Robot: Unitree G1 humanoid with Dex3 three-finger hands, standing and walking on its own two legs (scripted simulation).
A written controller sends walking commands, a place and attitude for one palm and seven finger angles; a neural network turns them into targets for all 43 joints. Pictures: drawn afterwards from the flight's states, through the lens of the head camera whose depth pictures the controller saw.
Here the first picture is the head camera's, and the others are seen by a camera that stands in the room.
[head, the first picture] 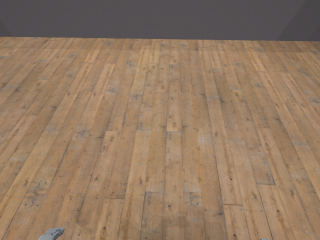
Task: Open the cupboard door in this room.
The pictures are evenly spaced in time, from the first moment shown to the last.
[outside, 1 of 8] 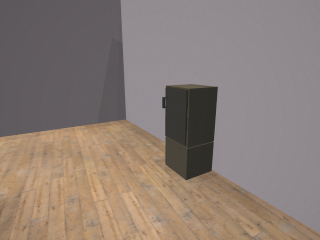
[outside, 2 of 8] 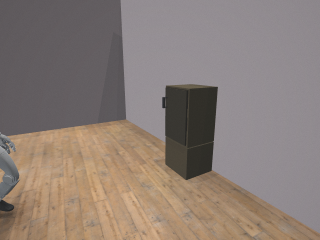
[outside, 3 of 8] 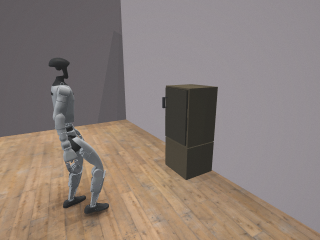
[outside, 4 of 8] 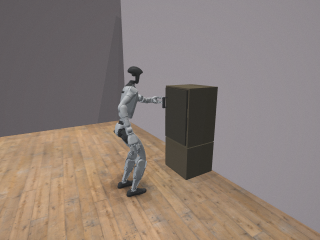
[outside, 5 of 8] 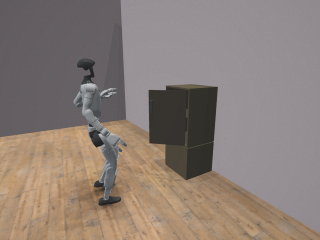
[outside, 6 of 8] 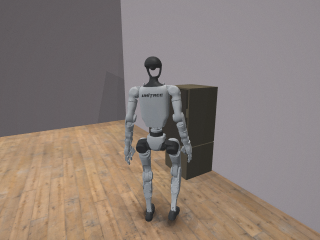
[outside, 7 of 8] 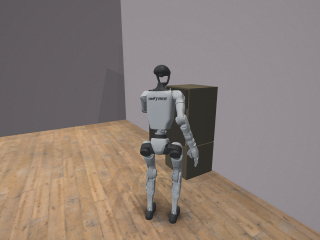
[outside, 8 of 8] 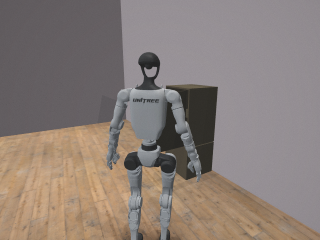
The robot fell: no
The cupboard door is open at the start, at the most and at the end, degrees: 0 92 90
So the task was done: yes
